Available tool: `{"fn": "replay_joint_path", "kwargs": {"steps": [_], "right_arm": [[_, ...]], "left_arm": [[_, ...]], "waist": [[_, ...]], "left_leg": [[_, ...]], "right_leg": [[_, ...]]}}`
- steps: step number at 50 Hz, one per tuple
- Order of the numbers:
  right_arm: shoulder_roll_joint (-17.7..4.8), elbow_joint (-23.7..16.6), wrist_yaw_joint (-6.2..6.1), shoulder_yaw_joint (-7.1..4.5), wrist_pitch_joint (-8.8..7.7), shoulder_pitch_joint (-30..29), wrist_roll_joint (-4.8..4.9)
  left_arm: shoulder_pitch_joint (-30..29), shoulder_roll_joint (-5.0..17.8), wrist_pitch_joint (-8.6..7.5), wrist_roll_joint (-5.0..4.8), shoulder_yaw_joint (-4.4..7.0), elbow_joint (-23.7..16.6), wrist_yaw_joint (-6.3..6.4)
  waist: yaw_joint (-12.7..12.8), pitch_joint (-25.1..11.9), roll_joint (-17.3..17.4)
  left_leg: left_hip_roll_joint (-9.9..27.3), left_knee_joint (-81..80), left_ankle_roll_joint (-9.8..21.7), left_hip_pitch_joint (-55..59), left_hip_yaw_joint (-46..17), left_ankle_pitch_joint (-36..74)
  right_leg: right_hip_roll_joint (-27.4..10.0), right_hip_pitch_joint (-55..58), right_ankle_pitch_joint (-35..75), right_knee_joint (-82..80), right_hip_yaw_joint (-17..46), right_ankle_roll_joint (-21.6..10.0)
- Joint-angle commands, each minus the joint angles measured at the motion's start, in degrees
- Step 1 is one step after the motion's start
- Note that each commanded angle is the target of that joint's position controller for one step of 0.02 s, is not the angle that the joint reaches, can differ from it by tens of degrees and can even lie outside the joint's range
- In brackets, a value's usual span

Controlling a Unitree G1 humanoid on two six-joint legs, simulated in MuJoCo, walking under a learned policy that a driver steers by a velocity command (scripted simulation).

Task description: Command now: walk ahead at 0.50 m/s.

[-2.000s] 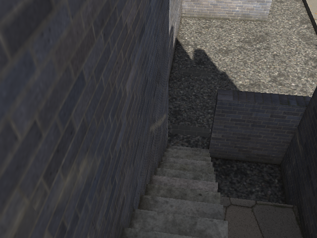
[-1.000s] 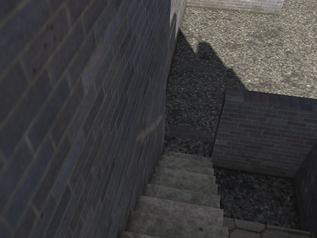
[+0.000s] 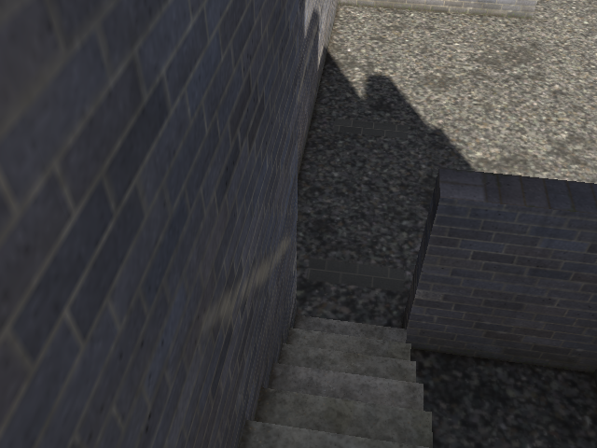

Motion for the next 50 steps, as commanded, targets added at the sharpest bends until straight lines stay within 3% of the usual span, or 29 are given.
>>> {"fn": "replay_joint_path", "kwargs": {"steps": [1,3,4,6,8,9,11,13,15,17,19,20,21,22,23,24,27,29,31,33,37,39,40,41,42,43,45,47,50], "right_arm": [[-13.73,5.61,-0.19,-5.53,-0.15,28.69,1.07],[-5.51,4.31,-0.51,-3.14,-0.42,16.38,3.56],[7.07,4.55,-1.44,0.49,-2.1,9.77,2.71],[2.41,2.45,-2.3,-0.77,-2.53,3.93,4.38],[-4.57,2.5,-2.42,-2.61,-3.12,5.63,4.35],[-0.03,3.08,-3.79,-1.55,-3.94,8.44,4.57],[0.22,4.23,-6.23,-1.13,-3.59,14.36,5.92],[-3.58,4.67,-4.64,-2.02,-1.57,14.63,4.04],[-2.7,2.97,-2.91,-1.32,-1.72,10.31,3.47],[-4.01,0.62,-3.62,-1.89,-2.0,5.8,3.68],[-3.45,2.28,-2.46,-2.38,-0.4,3.77,3.5],[-7.96,3.85,-0.31,-3.62,-0.21,7.29,1.88],[0.89,5.91,1.79,-2.61,-0.86,20.16,2.77],[-0.97,-1.69,1.98,-3.19,-0.45,9.71,4.32],[0.15,-5.4,1.28,-3.1,0.09,-1.29,4.49],[3.02,-5.54,0.63,-2.26,1.22,1.93,3.95],[6.91,-0.11,1.49,-0.47,2.43,10.95,2.14],[7.81,-1.0,2.7,0.46,2.02,6.64,1.7],[0.35,-1.47,2.71,-1.0,1.85,2.41,-1.24],[-1.94,-3.84,1.22,-0.97,1.74,-6.43,-0.7],[-1.09,-7.83,1.71,0.36,1.24,-10.3,0.1],[-3.43,-4.66,0.94,-0.72,0.62,4.79,-1.38],[-4.34,-2.48,-0.73,-1.61,-0.45,13.67,0.69],[-7.37,1.37,-1.78,-3.54,-0.04,21.2,1.03],[-10.37,-1.45,-0.04,-4.12,1.0,19.85,3.54],[-9.46,-2.1,1.21,-3.98,0.82,17.35,4.84],[-4.85,-6.25,2.86,-1.26,-1.11,0.77,8.53],[2.43,-3.92,1.46,1.61,-2.64,-0.65,7.64],[-3.01,-5.11,0.7,-0.45,-3.42,-3.91,8.01]], "left_arm": [[2.56,4.42,0.22,-1.85,2.14,-5.66,-2.78],[-14.71,4.12,-0.42,-1.13,0.93,-14.29,-0.38],[-14.33,2.6,-0.08,0.3,-0.2,-13.15,1.03],[-1.17,6.25,0.67,1.79,1.73,-2.55,1.48],[-0.76,2.38,0.55,3.74,1.15,-0.65,-1.28],[-7.83,3.93,0.61,3.93,1.36,-3.73,-1.26],[-14.09,6.7,0.61,1.66,1.28,-5.16,-0.39],[-15.19,4.21,1.01,-0.8,0.8,-5.27,-0.41],[-7.74,6.15,0.91,2.3,1.73,-3.69,-0.22],[-10.48,9.02,1.37,1.21,2.59,-6.02,0.62],[6.67,12.19,0.01,-2.21,5.07,0.05,1.84],[23.28,15.25,-0.92,-3.01,7.3,4.9,2.3],[20.36,19.6,-0.92,-2.24,7.36,2.39,0.51],[23.02,20.22,-0.8,-1.02,8.62,2.1,-0.08],[20.76,13.69,-1.03,1.45,7.05,2.5,1.47],[14.13,11.58,-0.46,0.36,6.09,3.72,1.35],[4.59,-5.91,-1.88,-0.3,-0.23,2.65,3.88],[-1.49,0.7,-3.78,1.09,-1.27,2.4,4.22],[0.89,3.46,-5.47,-0.08,-1.81,1.53,6.29],[3.62,4.19,-5.17,-1.49,-2.02,-0.55,7.85],[2.92,10.56,-2.12,-1.96,0.0,-3.86,4.64],[-1.78,12.05,-1.34,-1.67,0.94,-5.15,3.13],[1.24,9.14,0.09,-4.37,1.17,-3.11,1.96],[12.4,6.83,1.64,-0.38,0.68,2.66,-2.45],[17.73,1.18,1.18,-1.27,0.93,1.5,-3.63],[8.67,4.51,0.35,-2.02,0.72,-4.88,-3.11],[-2.39,-0.29,-0.2,-2.09,-1.45,-12.21,0.19],[0.83,-0.97,0.21,-2.77,-2.09,-9.53,1.79],[7.08,4.26,0.62,-1.59,1.32,-1.92,-1.72]], "waist": [[-8.46,-11.45,5.33],[-7.71,-1.05,-1.46],[-3.06,3.37,-14.44],[2.16,6.62,-4.33],[1.96,5.47,-0.18],[-2.2,4.16,-1.24],[-7.79,1.42,-4.64],[-7.23,6.07,-3.72],[-2.68,8.1,-0.05],[-3.95,9.37,-0.49],[1.03,5.38,-7.43],[7.8,0.37,-18.42],[-0.86,-13.66,-23.06],[4.9,-10.79,-17.76],[6.96,-1.98,-5.46],[0.13,2.39,-6.15],[-7.62,11.31,-0.14],[-10.46,6.1,-2.11],[-5.19,4.7,-4.04],[0.06,4.49,-1.64],[2.32,11.05,-8.08],[-3.79,9.35,-5.76],[-6.87,5.97,4.16],[-6.5,-0.85,7.26],[-2.78,-14.69,13.19],[-4.05,-19.37,5.03],[0.28,-8.55,-1.35],[3.59,2.44,-5.03],[3.37,4.89,-7.25]], "left_leg": [[15.33,17.83,19.66,48.75,-18.41,40.5],[23.17,8.54,20.35,34.85,-33.16,-3.6],[17.72,10.71,14.12,16.84,-21.81,-9.3],[8.18,11.98,15.13,-24.64,-11.47,-8.4],[2.49,14.32,13.39,-38.52,-8.32,-12.33],[2.25,19.56,10.73,-24.29,-10.17,-15.46],[3.24,31.95,8.3,-8.72,-12.33,-24.49],[2.56,28.86,8.8,-25.47,-11.63,-34.54],[4.05,33.06,10.35,-30.5,-15.07,-27.88],[5.18,42.19,8.07,-15.32,-18.98,-24.75],[1.87,63.8,3.62,-13.41,-15.8,-21.01],[-6.19,88.63,0.8,-15.84,-9.17,-20.83],[-14.45,111.99,-3.39,-42.85,-6.32,-53.4],[-13.37,116.03,-4.82,-63.22,-5.56,-53.18],[-9.7,104.9,-2.73,-73.69,-10.69,-40.18],[-3.71,99.32,-1.21,-71.23,-11.8,-30.54],[3.95,64.21,0.94,-46.94,-8.49,9.67],[3.1,63.33,-0.92,-22.93,-3.98,23.03],[2.53,52.82,-2.28,-33.61,-5.46,25.71],[1.3,30.01,-3.11,-29.4,-2.4,28.76],[-1.08,9.14,-4.21,-10.81,-1.14,16.57],[1.22,-0.8,-1.42,-2.13,-4.89,17.04],[-0.15,-24.03,0.03,8.24,0.28,21.96],[6.58,-7.0,5.43,30.54,-1.58,36.03],[15.48,22.69,17.59,50.71,-9.66,64.01],[19.03,18.72,19.78,47.56,-18.8,56.76],[20.45,10.01,15.52,26.29,-26.83,20.23],[14.52,8.52,12.3,-6.35,-14.22,15.38],[0.67,11.0,4.28,-22.29,1.59,6.25]], "right_leg": [[-0.17,-46.71,5.63,28.28,3.09,4.61],[-10.32,-63.02,10.71,17.83,8.07,6.87],[-17.35,-58.27,32.49,-11.58,13.78,5.5],[-16.14,-21.71,50.26,-24.26,7.12,6.01],[-10.92,-5.16,55.33,-15.69,0.53,5.71],[-14.76,-19.16,63.46,-28.21,7.26,5.32],[-14.55,-26.91,77.3,-52.22,8.03,7.08],[-11.01,-6.4,75.56,-54.73,0.72,7.13],[-9.9,-0.12,67.96,-44.01,1.21,7.52],[-12.61,-4.91,56.66,-59.64,4.08,7.57],[-12.17,16.38,59.27,-81.78,0.71,4.78],[-9.21,32.74,62.97,-81.17,-4.46,0.21],[-23.18,56.27,111.61,-51.46,10.9,-15.94],[-28.19,60.51,108.82,-55.3,24.01,-20.47],[-29.12,53.27,82.38,-55.55,24.96,-14.97],[-30.54,35.28,52.0,-61.4,30.03,-14.71],[-21.62,-13.25,34.04,-67.02,19.1,-11.31],[-15.35,-34.09,20.78,-61.81,13.79,-11.46],[-13.57,-18.94,18.72,-52.18,12.33,-8.95],[-12.39,-14.46,14.51,-44.35,11.89,-7.54],[-14.09,-13.75,10.43,-45.03,19.79,-7.92],[-15.16,-5.13,25.46,-30.64,25.84,-5.68],[-9.29,-0.21,25.53,-17.13,19.26,-3.03],[-7.11,-13.47,23.05,0.57,12.18,2.88],[-1.27,-35.45,-0.92,26.88,4.76,7.37],[-4.78,-41.92,-1.97,26.87,4.06,9.08],[-11.75,-46.68,2.39,10.91,9.17,13.25],[-18.12,-29.28,25.51,-11.67,10.78,14.3],[-12.28,-6.24,46.19,-41.21,0.37,13.29]]}}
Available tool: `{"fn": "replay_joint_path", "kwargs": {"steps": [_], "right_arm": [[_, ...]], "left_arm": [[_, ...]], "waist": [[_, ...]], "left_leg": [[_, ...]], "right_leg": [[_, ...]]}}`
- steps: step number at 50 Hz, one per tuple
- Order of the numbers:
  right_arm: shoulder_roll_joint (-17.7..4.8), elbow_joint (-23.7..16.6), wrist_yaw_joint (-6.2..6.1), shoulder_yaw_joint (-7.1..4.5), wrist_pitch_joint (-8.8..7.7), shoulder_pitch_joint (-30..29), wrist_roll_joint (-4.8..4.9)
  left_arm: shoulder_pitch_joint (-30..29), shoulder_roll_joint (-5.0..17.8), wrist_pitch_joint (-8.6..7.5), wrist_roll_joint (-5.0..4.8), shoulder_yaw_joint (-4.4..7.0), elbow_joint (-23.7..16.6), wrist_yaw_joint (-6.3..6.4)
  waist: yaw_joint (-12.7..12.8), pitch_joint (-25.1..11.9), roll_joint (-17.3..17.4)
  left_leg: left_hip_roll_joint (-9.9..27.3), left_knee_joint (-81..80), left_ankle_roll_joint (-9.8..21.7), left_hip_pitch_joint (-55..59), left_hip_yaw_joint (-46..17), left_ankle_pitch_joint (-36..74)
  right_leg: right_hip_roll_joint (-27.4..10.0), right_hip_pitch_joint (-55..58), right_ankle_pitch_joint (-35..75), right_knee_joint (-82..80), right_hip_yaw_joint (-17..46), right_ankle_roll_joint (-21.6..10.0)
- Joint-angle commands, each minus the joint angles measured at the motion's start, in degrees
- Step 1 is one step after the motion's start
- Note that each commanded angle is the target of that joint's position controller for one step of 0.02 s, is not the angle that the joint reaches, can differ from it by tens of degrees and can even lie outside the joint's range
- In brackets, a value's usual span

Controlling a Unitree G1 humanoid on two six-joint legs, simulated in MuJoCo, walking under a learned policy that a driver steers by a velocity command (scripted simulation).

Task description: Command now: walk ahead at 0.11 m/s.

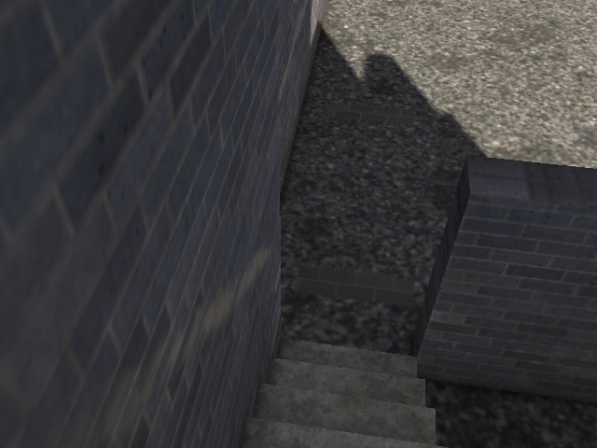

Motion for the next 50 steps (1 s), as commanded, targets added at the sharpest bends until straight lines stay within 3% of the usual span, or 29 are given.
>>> {"fn": "replay_joint_path", "kwargs": {"steps": [1,2,5,6,8,13,16,20,22,24,26,28,29,31,32,33,34,35,36,38,39,40,41,42,44,46,48,49,50], "right_arm": [[-5.13,-4.12,0.76,0.35,-1.87,-3.74,0.39],[-6.83,-2.55,1.43,0.22,-1.33,-4.43,-0.06],[-6.03,-6.08,4.34,0.57,-0.94,-12.74,1.29],[-6.98,-5.38,3.55,-0.21,0.2,-7.33,2.25],[-12.17,-5.91,1.18,-3.12,1.62,-6.82,-0.07],[-10.01,-4.2,-2.62,-5.13,1.51,-4.04,-2.3],[-7.15,-2.68,-4.07,-4.65,1.4,-1.18,-3.13],[-7.14,-9.52,-3.09,-4.94,0.89,-17.29,-3.93],[-1.75,-13.19,-2.88,-3.57,-0.65,-25.25,-3.21],[-4.38,-6.75,-4.36,-4.25,-1.65,-14.28,-2.84],[-1.8,-2.31,-3.08,-2.39,0.2,-2.79,-6.2],[-4.15,-1.17,-0.79,-1.99,1.31,-2.41,-7.77],[-0.86,-2.43,-8.61,-3.1,4.35,-11.39,1.74],[1.53,-0.41,-10.04,-1.51,6.68,-7.47,2.95],[-2.88,-0.28,-1.45,-0.21,4.97,2.28,-9.57],[-3.81,5.71,-8.06,-3.95,6.65,2.14,2.46],[-2.66,4.76,-9.63,-2.6,6.38,-3.43,3.22],[-1.14,4.6,-10.24,-2.34,5.36,-3.12,2.76],[-6.42,5.28,-0.65,-1.01,4.68,10.6,-11.77],[-11.24,16.21,-1.37,-5.03,3.46,40.19,-9.47],[-4.4,15.86,-1.72,-3.41,3.04,34.49,-8.08],[-3.06,12.69,-1.78,-1.65,2.96,26.18,-8.18],[-10.03,12.5,-1.73,-2.66,1.68,27.15,-7.47],[-10.91,13.52,-1.18,-3.14,-0.17,26.72,-7.21],[4.19,10.79,-2.9,-0.05,-2.73,12.01,-5.02],[6.14,10.83,-4.09,1.09,-2.3,7.85,-3.22],[-2.18,13.75,-5.17,-0.59,-2.03,16.56,-3.43],[5.22,15.12,-7.36,0.79,-3.26,24.16,-2.95],[-1.6,15.02,-12.5,-1.37,-0.49,19.63,6.73]], "left_arm": [[11.14,4.29,0.69,0.27,2.05,5.05,-1.94],[16.7,2.89,0.4,2.11,2.11,7.17,-2.05],[9.68,6.84,-0.43,-1.41,3.38,4.59,0.65],[4.64,8.22,-0.17,-2.35,3.22,3.7,1.12],[0.68,8.08,-0.52,-1.81,3.36,4.69,2.03],[0.61,5.56,-1.01,-0.38,3.68,3.74,4.0],[-2.43,4.28,-1.41,-0.22,3.18,1.23,4.36],[20.75,13.93,-4.24,1.14,5.76,6.96,3.91],[35.04,13.86,-5.42,2.29,5.46,9.64,4.01],[23.77,10.87,-3.52,0.93,4.12,7.9,1.85],[14.42,3.1,-1.87,4.73,0.9,7.22,1.28],[7.55,0.46,-2.16,3.81,-1.05,4.53,2.73],[13.78,3.97,-2.43,-2.81,3.06,8.17,2.85],[11.39,6.28,-1.25,-4.34,3.66,11.08,2.5],[-4.43,12.87,-2.98,5.8,-0.29,1.43,0.59],[8.85,1.22,-1.03,-2.49,3.71,10.75,2.01],[15.73,1.56,0.7,-2.65,2.4,12.23,2.63],[13.19,2.51,1.88,-1.06,3.77,12.41,3.5],[-2.76,13.04,-2.05,5.62,0.04,3.79,-0.5],[-7.94,10.69,-3.55,4.06,3.21,2.42,-1.46],[-3.22,11.4,-2.99,1.42,4.34,3.9,-1.46],[-0.51,10.16,-2.44,4.23,4.25,4.06,-2.93],[7.65,4.8,-1.76,3.06,4.48,2.94,-3.26],[6.38,5.64,-2.17,1.75,3.59,-0.15,-2.6],[-9.02,5.28,-1.35,2.27,2.53,-3.36,1.19],[1.84,3.42,1.34,1.13,1.68,2.91,1.86],[3.47,-0.82,2.02,4.6,-0.59,3.99,-0.41],[-4.13,2.62,2.51,6.47,0.36,1.12,-0.56],[-1.29,4.72,2.67,-0.88,3.98,3.33,2.34]], "waist": [[2.37,4.51,4.3],[4.95,0.27,12.56],[4.29,-1.23,5.51],[-0.26,-1.49,0.59],[-2.37,-0.01,2.73],[-5.08,3.65,8.14],[-6.22,2.7,5.77],[7.36,0.6,-11.26],[13.05,6.73,-4.82],[4.44,5.08,-0.12],[-4.87,5.99,-2.39],[-6.59,5.67,0.12],[-3.65,9.36,15.97],[-5.13,7.92,7.64],[-12.28,4.73,-20.66],[-7.0,5.26,4.4],[-0.75,6.61,4.25],[-1.22,8.21,-1.13],[-11.48,15.68,-12.91],[-18.34,9.36,12.24],[-16.65,7.41,20.88],[-11.08,5.51,10.58],[-3.34,0.1,9.43],[-3.63,-4.34,1.41],[-4.13,3.93,-5.1],[1.37,10.53,-5.09],[1.83,6.94,3.84],[-5.74,8.16,2.8],[-1.91,6.57,-2.66]], "left_leg": [[8.12,-4.18,3.24,-13.32,-4.56,36.14],[9.87,0.12,4.73,-18.36,-7.47,43.27],[13.12,0.18,3.18,-4.03,-13.97,42.69],[11.29,-2.34,1.61,-1.03,-12.72,28.15],[11.47,-5.75,2.94,1.3,-14.42,5.94],[16.74,-9.05,12.79,7.45,-20.0,-7.66],[16.9,-5.51,11.42,9.67,-17.99,-11.44],[-2.63,40.3,1.48,-19.73,3.26,-16.72],[-7.27,49.55,-1.07,-59.11,-18.53,-15.47],[-2.29,53.51,-2.92,-60.9,-19.17,-2.89],[3.03,51.34,-0.03,-45.91,-15.87,14.86],[5.2,46.91,-1.35,-36.08,-11.75,27.54],[-1.86,21.61,-4.85,-21.59,-3.1,33.34],[-1.84,10.4,-6.08,6.65,2.25,54.54],[2.47,34.66,-3.76,13.19,-5.86,44.4],[-3.51,10.46,-3.96,2.73,4.97,55.52],[-1.51,7.3,-4.0,3.38,5.14,52.0],[-1.16,0.7,-4.54,2.66,4.15,50.59],[6.04,17.11,-2.29,10.48,-7.26,28.47],[2.21,11.55,0.36,21.72,-8.54,14.35],[3.0,-26.06,2.68,15.05,-9.54,14.45],[6.07,-12.38,7.6,21.43,-16.58,22.96],[10.85,3.97,17.26,34.14,-31.23,55.53],[17.39,5.32,23.61,39.9,-38.68,61.43],[18.1,4.32,19.7,26.12,-48.69,26.13],[12.24,6.3,16.32,-11.38,-34.39,25.79],[4.09,7.26,11.3,-29.76,-27.21,21.54],[1.52,13.36,9.76,-14.77,-28.2,5.4],[8.58,20.27,5.39,-9.41,-30.31,20.47]], "right_leg": [[2.19,20.95,10.64,-29.25,-7.52,0.58],[2.48,32.46,19.22,-16.01,-6.35,-0.56],[-0.51,28.3,14.69,-31.9,-2.37,-0.72],[-0.92,28.01,15.31,-36.34,-1.42,-2.19],[1.46,26.04,0.55,-37.0,-3.06,-2.47],[4.18,16.6,-6.87,-31.19,-6.63,-6.27],[3.45,13.57,-5.54,-31.66,-6.83,-7.5],[-1.78,40.78,19.47,-46.6,8.16,-19.66],[-11.97,61.68,21.44,-43.97,34.11,-27.31],[-12.4,53.18,18.29,-36.61,27.33,-26.8],[-7.8,29.29,6.16,-38.63,18.44,-22.82],[-3.27,13.05,-9.72,-38.0,13.07,-21.54],[1.09,11.01,11.01,-43.97,6.87,-11.69],[4.08,-3.31,-7.42,-39.3,1.53,-13.33],[0.99,-17.19,-22.61,-33.19,3.24,-19.02],[4.65,8.71,-4.35,-30.55,-5.71,-13.14],[4.71,11.55,-5.26,-24.06,-1.56,-13.28],[6.42,15.69,-4.0,-20.28,-3.17,-13.5],[-4.18,-2.36,-19.09,-12.82,13.46,-20.01],[3.07,-0.86,-10.5,14.63,7.87,-19.23],[8.19,13.14,-23.42,28.91,1.85,-16.65],[7.68,2.87,-21.01,35.15,3.97,-17.14],[12.34,-14.36,-27.54,43.86,4.08,-14.19],[12.17,-25.18,-30.56,40.85,4.76,-10.78],[0.87,-41.89,-15.29,10.69,12.63,-4.79],[-2.25,-14.0,6.27,-5.28,8.61,-2.28],[2.42,14.25,14.54,3.48,-3.01,-3.84],[0.38,-3.64,25.25,-10.29,4.19,-4.21],[1.42,8.3,25.13,-24.85,5.36,-4.96]]}}
Over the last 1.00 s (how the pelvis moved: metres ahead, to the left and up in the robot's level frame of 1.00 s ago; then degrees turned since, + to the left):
0.49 -0.01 -0.45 1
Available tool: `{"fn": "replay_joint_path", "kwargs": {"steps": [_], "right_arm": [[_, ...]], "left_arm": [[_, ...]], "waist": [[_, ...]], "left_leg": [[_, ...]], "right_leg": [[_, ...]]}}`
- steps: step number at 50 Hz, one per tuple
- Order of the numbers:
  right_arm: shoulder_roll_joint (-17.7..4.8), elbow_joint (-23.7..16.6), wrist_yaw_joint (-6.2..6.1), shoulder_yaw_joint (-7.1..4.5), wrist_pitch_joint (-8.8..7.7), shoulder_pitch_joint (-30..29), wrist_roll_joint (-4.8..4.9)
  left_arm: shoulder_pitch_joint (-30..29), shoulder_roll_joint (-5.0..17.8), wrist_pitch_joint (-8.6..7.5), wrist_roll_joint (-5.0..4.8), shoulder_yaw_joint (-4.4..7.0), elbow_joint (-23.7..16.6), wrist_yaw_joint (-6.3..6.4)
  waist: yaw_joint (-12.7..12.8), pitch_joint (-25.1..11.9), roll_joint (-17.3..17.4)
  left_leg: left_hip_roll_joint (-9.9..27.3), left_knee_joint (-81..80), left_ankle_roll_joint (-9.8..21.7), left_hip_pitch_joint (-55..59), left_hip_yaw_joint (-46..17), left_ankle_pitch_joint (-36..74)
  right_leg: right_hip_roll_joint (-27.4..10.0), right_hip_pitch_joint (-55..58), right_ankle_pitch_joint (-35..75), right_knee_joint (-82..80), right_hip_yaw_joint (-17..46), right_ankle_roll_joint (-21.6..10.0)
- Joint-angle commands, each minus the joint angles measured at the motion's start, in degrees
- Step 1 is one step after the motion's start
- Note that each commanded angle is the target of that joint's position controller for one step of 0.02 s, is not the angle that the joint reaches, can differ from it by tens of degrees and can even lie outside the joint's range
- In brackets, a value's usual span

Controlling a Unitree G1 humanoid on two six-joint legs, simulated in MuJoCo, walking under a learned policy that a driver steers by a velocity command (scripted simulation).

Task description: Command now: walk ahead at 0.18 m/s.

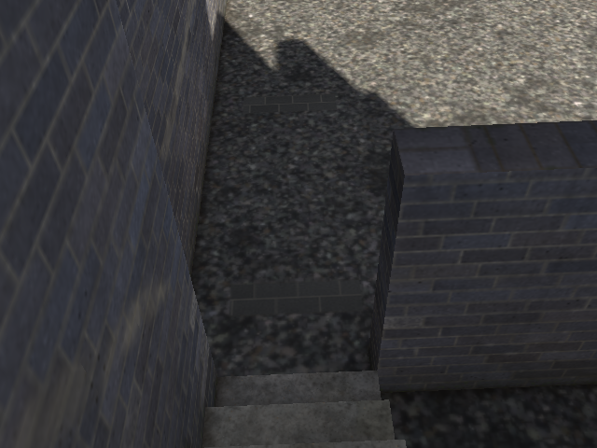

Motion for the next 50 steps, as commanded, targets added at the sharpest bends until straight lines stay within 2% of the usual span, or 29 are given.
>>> {"fn": "replay_joint_path", "kwargs": {"steps": [1,2,3,4,5,6,7,8,9,10,11,12,13,14,15,16,17,18,19,21,22,23,24,26,28,29,30,35,50], "right_arm": [[-2.68,-0.19,-2.96,0.3,-2.33,11.08,-0.33],[-3.55,-4.26,-3.51,-1.18,-2.67,2.77,0.63],[-7.16,-4.83,-2.0,-1.89,-1.47,1.1,-1.37],[-7.13,-5.39,-6.26,-3.43,3.83,-2.05,6.01],[-8.13,-5.85,-7.4,-2.54,5.83,-4.59,7.61],[-12.36,-9.0,-7.1,-3.98,5.36,-14.31,7.07],[-14.89,-9.25,-6.33,-6.0,4.87,-13.33,6.87],[-10.49,-11.68,-6.01,-5.58,4.45,-9.41,7.34],[-5.07,-15.51,-5.86,-3.29,4.44,-4.79,9.06],[-2.5,-13.16,-6.86,-1.67,6.63,-3.77,5.65],[-4.24,-11.36,-7.71,-2.67,8.6,-7.2,3.41],[-5.26,-11.74,-8.58,-3.62,9.1,-8.18,3.56],[-4.77,-11.26,-8.34,-3.76,9.02,-5.38,2.85],[-1.58,-11.48,-7.95,-2.8,10.16,-5.81,3.27],[-3.64,-11.02,-7.48,-3.26,10.92,-8.29,3.54],[-1.99,-12.33,-6.42,-2.14,11.25,-8.7,3.23],[-2.7,-11.73,-6.18,-1.89,12.02,-8.84,3.38],[-5.25,-12.12,-6.25,-2.23,11.71,-12.46,2.56],[-6.36,-10.18,-5.24,-1.9,11.28,-14.59,0.95],[-4.63,-8.93,-3.51,-1.13,10.91,-8.02,2.97],[-5.71,-8.54,-3.54,-0.25,10.64,-6.4,2.58],[-8.47,-7.01,-4.16,-0.11,9.64,-5.03,2.48],[-10.89,-8.12,-4.46,-0.35,8.91,-10.04,3.66],[-8.94,-10.54,-4.2,1.02,6.79,-22.42,4.86],[-8.15,-9.02,-3.57,1.76,6.87,-22.09,4.71],[-9.44,-7.53,-3.36,1.08,6.99,-18.67,4.47],[-7.84,-8.38,-3.45,1.33,6.79,-16.41,4.57],[-7.08,-5.41,-3.52,1.42,6.97,-14.64,4.78],[-7.91,-3.66,-2.93,1.57,6.73,-14.64,4.62]], "left_arm": [[3.19,1.46,0.24,0.48,-0.97,-2.46,-0.51],[1.01,3.13,0.79,0.54,-0.89,-1.94,-2.86],[2.04,0.66,1.63,0.15,-1.02,-1.88,-3.98],[6.79,-0.97,0.85,-5.93,1.33,-0.44,-0.88],[18.53,-1.44,0.96,-4.74,1.37,4.14,0.13],[34.85,1.79,1.49,-4.93,3.03,7.22,0.6],[39.12,7.15,1.76,-6.31,4.52,7.19,0.55],[33.22,8.17,2.07,-6.54,4.55,5.2,0.58],[22.32,7.89,1.6,-4.88,3.77,3.03,1.33],[14.45,3.84,1.53,-3.29,3.02,-0.21,1.95],[12.97,0.19,0.79,-1.33,1.68,-0.42,1.76],[14.88,0.19,-0.36,-0.89,1.08,1.3,1.57],[15.69,0.54,-1.1,-0.24,1.22,2.41,1.79],[11.87,1.46,-0.95,-1.02,1.18,2.82,2.24],[9.8,-1.8,-0.77,-2.43,-0.16,2.76,1.93],[4.77,-3.17,-0.86,-3.56,-1.13,1.45,1.87],[2.05,-3.64,0.62,-4.21,-2.14,0.98,1.74],[4.31,-3.4,1.26,-5.29,-2.41,1.08,2.1],[12.59,-0.27,1.17,-3.93,-1.44,3.34,2.32],[17.61,5.33,2.97,-3.85,0.65,7.53,1.83],[17.95,1.7,2.78,-4.14,-0.01,6.83,1.12],[23.95,-0.66,3.03,-4.12,0.37,6.04,0.35],[23.77,-0.29,4.21,-3.24,1.03,6.21,-0.38],[19.02,-3.14,6.93,-2.2,0.91,5.19,-1.54],[17.3,-5.08,8.3,-2.72,-0.33,2.73,-1.63],[16.12,-2.87,8.65,-2.16,0.08,3.37,-0.91],[15.54,-0.75,8.76,-1.6,0.55,4.38,-0.17],[16.06,-1.03,7.53,-2.6,0.46,3.82,0.34],[15.5,-1.75,7.44,-1.87,0.36,2.88,0.08]], "waist": [[-1.26,7.07,8.1],[-4.13,11.79,2.83],[-3.62,11.75,6.16],[0.21,10.58,-2.81],[5.14,2.98,3.88],[17.29,3.54,5.82],[20.37,1.37,-5.6],[12.13,-4.34,-4.06],[3.68,-9.18,-9.74],[2.07,-8.15,-1.37],[2.29,0.13,1.83],[1.35,3.73,-0.25],[-1.39,4.79,1.84],[-2.53,2.27,-5.75],[-2.79,4.11,0.04],[-5.34,4.02,-0.36],[-6.24,8.95,-1.91],[-3.1,14.86,-3.75],[2.46,11.78,-2.84],[-0.67,9.31,-12.56],[-1.0,7.63,-7.3],[5.21,6.53,2.74],[5.67,7.4,6.54],[9.0,6.83,10.05],[11.85,8.34,8.26],[8.76,10.48,6.29],[6.21,9.71,0.52],[5.97,7.96,3.22],[5.91,9.03,2.43]], "left_leg": [[12.97,-4.67,2.22,1.74,-25.98,33.91],[9.6,-3.26,1.18,0.96,-19.82,20.69],[8.73,-7.45,1.21,-16.49,-16.83,14.84],[12.02,-2.98,0.69,-15.89,-16.85,35.2],[13.6,5.77,-2.39,-26.03,-18.47,45.55],[10.44,21.96,-4.45,-34.93,-12.08,45.64],[-0.75,53.93,-9.02,-35.57,1.66,5.74],[-0.01,65.75,-8.94,-38.29,1.94,-8.79],[6.51,60.78,-10.71,-43.03,-5.3,-6.25],[10.33,49.29,-10.54,-31.94,-6.95,2.84],[9.23,47.48,-10.37,-24.97,-6.19,5.27],[7.68,45.94,-9.82,-24.52,-5.74,2.48],[9.13,34.68,-11.65,-26.98,-11.13,15.5],[10.1,32.43,-12.55,-20.68,-9.83,22.4],[10.75,22.48,-12.98,-10.81,-8.75,35.25],[12.96,1.13,-12.97,0.93,-7.49,46.5],[8.81,-4.77,-13.06,3.3,-2.78,44.58],[8.22,-17.71,-12.36,-3.32,-0.71,40.5],[8.26,-21.22,-11.47,6.44,2.75,37.37],[9.61,-35.52,-10.99,18.23,3.28,28.44],[14.77,-41.15,-11.22,20.9,-1.99,32.99],[23.26,-36.03,-9.56,26.01,-10.02,49.62],[26.11,-37.6,-5.73,14.0,-14.76,41.56],[26.29,-44.49,-1.91,-6.51,-15.94,27.88],[23.57,-45.65,-4.98,-4.3,-11.23,21.1],[22.29,-43.67,-5.8,-3.37,-10.93,24.31],[21.19,-42.89,-7.56,1.87,-9.28,25.12],[21.52,-42.41,-8.4,9.75,-7.47,30.49],[21.79,-45.21,-8.2,9.5,-6.12,27.0]], "right_leg": [[1.26,-3.15,1.72,-13.87,-3.21,0.35],[-0.66,1.55,24.22,-42.69,-1.11,-2.28],[1.55,22.54,29.89,-42.26,-7.96,-3.3],[3.57,34.88,29.3,-49.66,-6.9,-2.31],[6.26,53.63,36.35,-30.31,-7.44,-1.5],[1.8,63.71,30.63,-41.55,-2.38,-4.03],[-6.85,67.41,48.57,-53.95,0.52,-7.81],[-13.87,72.23,71.78,-42.2,7.25,-8.88],[-22.77,71.78,57.44,-39.66,15.05,-19.57],[-22.25,53.67,23.38,-48.68,18.67,-20.48],[-18.34,39.42,24.21,-51.91,14.89,-20.29],[-16.38,35.42,38.78,-50.33,10.52,-21.22],[-15.19,32.49,25.51,-44.58,6.46,-19.59],[-17.6,24.84,11.37,-46.97,10.89,-20.82],[-13.64,15.27,5.67,-48.31,5.85,-17.9],[-9.83,8.59,-6.25,-48.8,1.99,-12.25],[-5.39,1.8,-23.51,-51.57,-4.43,-7.53],[-2.58,6.94,-29.65,-51.17,-6.13,-5.13],[-2.65,12.46,-15.62,-51.52,-2.77,-6.98],[-2.59,20.53,-7.91,-51.06,-0.01,-9.78],[-1.11,23.33,-17.02,-49.71,-0.44,-6.99],[-0.76,22.54,-23.15,-46.48,0.64,-4.81],[0.74,25.89,-22.28,-37.77,-0.57,-3.31],[1.84,38.84,-17.9,-25.89,-2.07,-3.12],[-0.52,39.75,-18.78,-46.97,-0.05,-4.16],[0.51,41.74,-16.49,-49.28,-0.54,-4.02],[-0.5,37.92,-13.94,-47.69,2.38,-4.74],[-1.08,37.43,-10.56,-52.88,3.19,-4.17],[-1.73,39.57,-7.9,-56.27,4.08,-4.27]]}}
Over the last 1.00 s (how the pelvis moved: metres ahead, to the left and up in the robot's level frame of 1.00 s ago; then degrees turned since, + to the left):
0.31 -0.10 -0.29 -2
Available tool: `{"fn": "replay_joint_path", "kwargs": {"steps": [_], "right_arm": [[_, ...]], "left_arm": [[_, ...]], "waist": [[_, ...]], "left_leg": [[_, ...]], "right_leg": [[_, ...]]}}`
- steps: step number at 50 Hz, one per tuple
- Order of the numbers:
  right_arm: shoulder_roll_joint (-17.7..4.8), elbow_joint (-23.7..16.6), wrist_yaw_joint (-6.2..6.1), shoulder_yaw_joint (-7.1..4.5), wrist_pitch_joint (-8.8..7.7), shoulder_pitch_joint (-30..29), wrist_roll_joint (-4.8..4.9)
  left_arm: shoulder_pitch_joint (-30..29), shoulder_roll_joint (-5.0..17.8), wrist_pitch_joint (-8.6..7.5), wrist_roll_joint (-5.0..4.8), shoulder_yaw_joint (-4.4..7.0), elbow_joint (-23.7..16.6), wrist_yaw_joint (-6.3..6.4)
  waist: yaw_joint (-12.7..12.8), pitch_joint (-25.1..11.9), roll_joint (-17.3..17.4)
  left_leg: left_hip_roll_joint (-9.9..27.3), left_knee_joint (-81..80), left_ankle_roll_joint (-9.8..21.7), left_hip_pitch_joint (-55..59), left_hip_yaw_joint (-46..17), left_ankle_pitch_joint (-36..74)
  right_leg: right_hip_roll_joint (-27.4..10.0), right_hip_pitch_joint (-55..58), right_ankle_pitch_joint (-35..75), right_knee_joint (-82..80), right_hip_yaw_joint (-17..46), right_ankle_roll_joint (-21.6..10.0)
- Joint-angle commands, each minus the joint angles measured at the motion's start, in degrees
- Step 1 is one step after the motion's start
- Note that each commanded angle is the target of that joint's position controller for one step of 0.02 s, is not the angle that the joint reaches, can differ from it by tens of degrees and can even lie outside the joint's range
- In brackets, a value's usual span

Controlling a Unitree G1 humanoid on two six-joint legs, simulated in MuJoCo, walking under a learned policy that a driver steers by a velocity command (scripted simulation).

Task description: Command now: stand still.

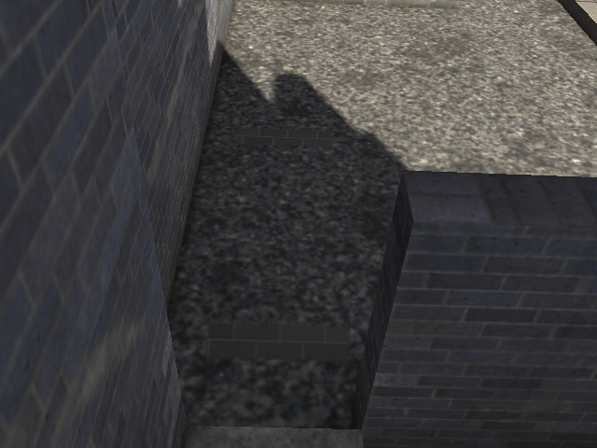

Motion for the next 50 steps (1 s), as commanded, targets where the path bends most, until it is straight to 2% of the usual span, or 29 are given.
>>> {"fn": "replay_joint_path", "kwargs": {"steps": [1,10,14,21,23,24,38,39,44,46,49,50], "right_arm": [[-5.38,-1.02,-0.05,-0.81,-0.34,2.11,-0.02],[-4.63,-1.23,0.16,-0.75,-0.51,2.49,-0.1],[-4.81,-1.33,-0.34,-0.72,0.01,2.65,0.01],[-4.73,-1.2,0.24,-0.71,0.08,3.13,0.09],[-4.64,-1.24,0.29,-0.68,0.17,3.09,0.11],[-4.63,-1.42,0.65,-0.7,-0.07,3.14,0.5],[-4.83,-1.87,1.02,-0.99,-0.07,2.91,0.24],[-4.93,-1.77,0.67,-1.01,0.2,2.72,-0.21],[-5.0,-2.09,0.19,-1.03,0.04,2.59,-0.05],[-5.17,-2.04,-0.06,-1.08,0.07,2.24,-0.2],[-4.92,-2.25,0.09,-1.0,-0.03,2.57,-0.14],[-5.08,-2.1,-0.09,-1.04,0.01,2.29,-0.23]], "left_arm": [[0.45,2.41,-0.58,-0.04,0.12,-2.45,-0.37],[0.48,2.71,-0.5,-0.28,0.16,-2.3,-0.09],[-0.47,2.76,-0.32,-0.94,0.1,-1.9,0.38],[-0.87,3.18,-0.34,-0.46,-0.14,-2.24,0.48],[-0.84,3.21,-0.33,-0.53,-0.2,-2.31,0.44],[-0.65,2.75,-0.4,-0.42,-0.37,-2.1,0.32],[-1.41,3.15,-0.71,-0.33,-0.41,-2.38,0.25],[-1.71,3.69,-0.66,-0.42,-0.26,-2.69,0.38],[-1.9,3.47,-0.91,-0.61,-0.21,-2.91,0.64],[-1.78,3.27,-0.76,-0.8,-0.15,-2.68,0.58],[-2.24,3.37,-0.83,-0.34,-0.12,-3.05,0.66],[-1.89,3.08,-0.72,-0.59,-0.09,-2.76,0.56]], "waist": [[-0.14,6.12,1.4],[-0.31,5.8,1.11],[-0.81,6.54,1.29],[-1.28,5.49,3.29],[-1.27,5.26,2.98],[-1.34,5.47,2.71],[-1.48,5.29,1.63],[-1.4,5.06,1.75],[-1.24,4.81,0.87],[-1.02,5.22,1.66],[-1.41,4.94,1.33],[-1.0,5.06,2.02]], "left_leg": [[7.0,-7.75,-1.11,-5.1,-7.9,-1.88],[7.13,-7.76,-1.15,-4.46,-8.09,-0.37],[7.36,-9.02,-1.5,-4.26,-8.64,-1.33],[7.36,-9.54,-2.23,-3.14,-8.99,2.63],[7.36,-9.64,-2.19,-3.05,-9.1,2.44],[7.36,-9.73,-2.31,-3.45,-8.96,3.32],[6.8,-9.61,-2.03,-3.13,-8.65,2.58],[6.74,-9.41,-1.77,-2.71,-8.75,1.8],[6.97,-8.94,-1.1,-2.69,-8.92,1.04],[6.93,-8.69,-1.18,-2.72,-8.73,1.24],[7.06,-8.56,-1.2,-2.46,-8.72,2.96],[7.01,-8.36,-1.23,-2.4,-8.57,2.72]], "right_leg": [[-6.62,-1.87,1.43,-4.75,7.24,-2.47],[-6.95,-1.86,1.91,-4.98,7.54,-1.78],[-6.75,-1.92,2.65,-6.0,7.49,-1.56],[-6.77,-0.98,3.52,-5.13,7.07,-1.26],[-6.75,-0.92,3.41,-5.05,6.97,-1.16],[-6.93,-0.33,3.67,-5.01,7.02,-1.06],[-7.14,-0.23,3.79,-5.35,7.02,-1.11],[-6.95,-0.85,3.55,-5.37,6.92,-1.21],[-7.03,-0.83,4.1,-6.05,7.17,-1.27],[-7.1,-1.1,3.6,-6.39,7.46,-1.49],[-6.89,-1.0,4.49,-6.24,7.25,-1.3],[-7.0,-1.22,3.81,-6.4,7.46,-1.47]]}}
Over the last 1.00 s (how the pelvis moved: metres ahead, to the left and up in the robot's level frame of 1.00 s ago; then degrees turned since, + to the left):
0.16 -0.01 -0.10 -4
